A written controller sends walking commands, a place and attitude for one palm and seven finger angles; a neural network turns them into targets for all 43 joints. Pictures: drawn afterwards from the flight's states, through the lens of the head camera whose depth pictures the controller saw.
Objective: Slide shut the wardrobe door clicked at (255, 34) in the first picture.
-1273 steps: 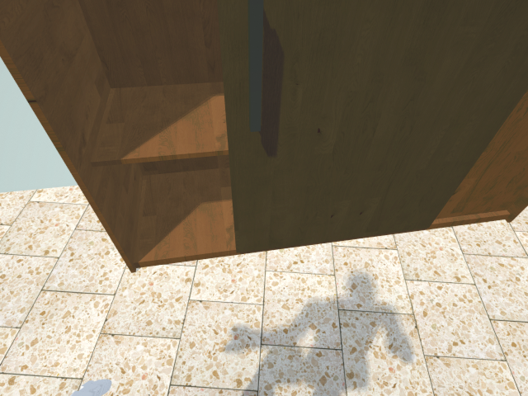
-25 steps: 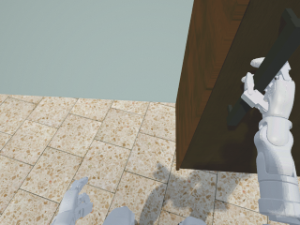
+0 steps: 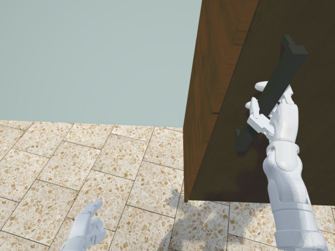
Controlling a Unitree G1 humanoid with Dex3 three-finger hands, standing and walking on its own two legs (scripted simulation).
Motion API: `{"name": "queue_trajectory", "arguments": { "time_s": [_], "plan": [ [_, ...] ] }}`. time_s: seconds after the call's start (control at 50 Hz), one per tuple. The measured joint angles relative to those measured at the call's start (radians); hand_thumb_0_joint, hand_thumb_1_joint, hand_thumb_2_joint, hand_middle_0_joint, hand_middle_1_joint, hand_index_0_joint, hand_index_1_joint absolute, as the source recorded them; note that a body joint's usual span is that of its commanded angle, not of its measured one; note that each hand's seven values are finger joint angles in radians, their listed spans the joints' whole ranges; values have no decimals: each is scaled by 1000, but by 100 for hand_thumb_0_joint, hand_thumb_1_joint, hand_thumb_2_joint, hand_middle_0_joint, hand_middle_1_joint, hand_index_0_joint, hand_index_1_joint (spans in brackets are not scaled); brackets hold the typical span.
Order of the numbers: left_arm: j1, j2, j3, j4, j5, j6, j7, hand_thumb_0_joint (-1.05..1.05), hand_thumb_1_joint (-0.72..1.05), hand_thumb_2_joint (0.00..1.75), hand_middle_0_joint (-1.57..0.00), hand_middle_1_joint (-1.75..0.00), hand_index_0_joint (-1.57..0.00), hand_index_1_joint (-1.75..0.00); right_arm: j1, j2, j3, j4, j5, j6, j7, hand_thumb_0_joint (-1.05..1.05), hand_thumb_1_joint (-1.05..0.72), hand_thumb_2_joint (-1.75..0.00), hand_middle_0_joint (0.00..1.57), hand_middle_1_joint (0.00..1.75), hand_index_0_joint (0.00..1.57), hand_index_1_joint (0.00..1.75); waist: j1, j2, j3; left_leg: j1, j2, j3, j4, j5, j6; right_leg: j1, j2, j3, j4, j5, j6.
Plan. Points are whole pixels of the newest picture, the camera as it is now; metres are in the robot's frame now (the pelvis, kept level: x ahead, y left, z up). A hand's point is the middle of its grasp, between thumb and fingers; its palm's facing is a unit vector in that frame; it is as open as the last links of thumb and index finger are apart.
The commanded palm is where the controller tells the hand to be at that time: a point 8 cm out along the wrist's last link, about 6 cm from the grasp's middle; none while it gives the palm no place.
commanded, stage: stop walking and hold the door there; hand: right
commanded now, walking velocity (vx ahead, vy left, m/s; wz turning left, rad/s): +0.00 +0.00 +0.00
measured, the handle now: (258, 104) +0.42 -0.20 +0.13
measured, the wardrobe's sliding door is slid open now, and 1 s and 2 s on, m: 0.00 0.00 0.00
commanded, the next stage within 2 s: loosen the grip on the handle in 0.16 s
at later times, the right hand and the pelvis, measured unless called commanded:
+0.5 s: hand (258, 117) +0.37 -0.18 +0.14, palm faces +0.27 +0.96 -0.08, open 9.3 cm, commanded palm +0.34 -0.22 +0.14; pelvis -0.02 +0.00 +0.00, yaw -1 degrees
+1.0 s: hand (261, 121) +0.36 -0.19 +0.13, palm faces +0.24 +0.97 -0.10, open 14.6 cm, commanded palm +0.33 -0.24 +0.14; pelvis +0.00 -0.01 +0.00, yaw -1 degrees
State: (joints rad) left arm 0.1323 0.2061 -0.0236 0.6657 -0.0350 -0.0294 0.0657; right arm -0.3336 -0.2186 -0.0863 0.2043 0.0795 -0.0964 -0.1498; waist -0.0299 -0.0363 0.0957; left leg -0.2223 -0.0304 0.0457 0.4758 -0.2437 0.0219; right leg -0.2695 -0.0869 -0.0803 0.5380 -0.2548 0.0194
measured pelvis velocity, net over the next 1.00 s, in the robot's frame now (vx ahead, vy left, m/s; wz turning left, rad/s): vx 0.00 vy -0.01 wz -0.01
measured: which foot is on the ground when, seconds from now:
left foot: down 0.00-1.00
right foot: down 0.00-1.00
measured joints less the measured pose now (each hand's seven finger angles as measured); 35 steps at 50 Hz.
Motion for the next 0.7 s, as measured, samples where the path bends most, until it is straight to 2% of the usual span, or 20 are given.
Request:
{"name": "queue_trajectory", "arguments": {
  "time_s": [0.1, 0.26, 0.28, 0.3, 0.32, 0.36, 0.4, 0.48, 0.52, 0.62, 0.7],
  "plan": [
    [1, 20, 10, -6, -2, 11, 15, 1, 91, 90, -20, -30, -21, -30, 23, -6, -10, 17, 5, 6, -1, -7, -73, -76, 45, 140, 23, 140, 14, 2, -30, 6, 4, -1, -15, 4, 1, 16, 6, -3, -36, 16, 3],
    [30, 35, 11, -2, 0, 26, 26, 1, 91, 90, -20, -30, -20, -30, 42, -2, -3, 59, 6, 7, -6, -6, -73, -76, 45, 140, 21, 140, 20, -6, -71, 30, 7, -5, -52, 16, -2, 42, 11, -8, -76, 29, 1],
    [31, 29, 22, -5, 5, 24, 18, 1, 91, 90, -20, -30, -20, -30, 28, -12, -19, 63, -23, 11, 27, -7, -71, -76, 45, 140, 22, 140, 11, -4, -60, 33, 3, -9, -57, 21, -3, 41, 6, -12, -69, 29, -4],
    [32, 18, 32, 7, 12, 7, 10, 1, 91, 90, -20, -30, -20, -30, -16, -33, -26, 111, -52, 6, 67, -8, -67, -75, 45, 140, 23, 140, 1, 13, -60, 20, 5, -15, -49, 24, -1, 37, 9, -18, -74, 36, -7],
    [39, 8, 37, 16, 3, -14, 2, 1, 91, 90, -20, -30, -20, -30, -54, -38, -36, 152, -47, 13, 101, -8, -63, -74, 45, 140, 24, 140, 1, 33, -73, -3, 12, -11, -32, 22, 3, 25, 16, -14, -87, 48, 3],
    [54, 4, 37, 20, -8, -45, -9, 1, 91, 90, -20, -30, -20, -30, -90, -15, -78, 193, -1, 49, 136, -7, -56, -72, 45, 140, 29, 140, 7, 52, -94, -26, 23, 0, -9, 13, 6, 10, 27, -4, -92, 62, 7],
    [63, 14, 36, 12, -7, -69, -18, 1, 91, 90, -20, -30, -21, -30, -78, 3, -107, 200, 16, 58, 113, -5, -49, -69, 45, 140, 33, 140, 19, 40, -106, -32, 26, 1, 7, 9, 5, 1, 29, -2, -73, 57, 3],
    [83, 25, 31, 7, -8, -105, -29, 1, 91, 90, -20, -30, -21, -30, -82, 11, -93, 248, -13, 23, 24, -2, -29, -60, 43, 137, 31, 137, 39, 27, -128, -65, 35, 2, 60, -10, 0, -29, 35, 0, -28, 41, -7],
    [96, 25, 25, 9, -8, -116, -29, 1, 91, 90, -21, -30, -21, -30, -89, 8, -86, 270, -26, -2, -1, -1, -14, -53, 43, 136, 28, 135, 44, 30, -131, -81, 36, 0, 79, -17, 0, -42, 35, -2, -13, 36, -8],
    [128, 26, 14, 35, -10, -128, -16, 1, 91, 90, -21, -30, -21, -30, -106, -18, -58, 303, -39, -67, 9, 0, 22, -36, 41, 134, 27, 132, 47, 34, -122, -97, 35, 3, 97, -22, -1, -65, 33, 3, 15, 26, -12],
    [142, 30, 11, 57, -10, -126, -8, 1, 91, 90, -21, -30, -21, -30, -108, -23, -45, 297, -23, -84, 33, 0, 39, -27, 38, 131, 29, 130, 49, 31, -115, -98, 34, 2, 90, -21, -4, -70, 32, 2, 19, 21, -14]
  ]
}}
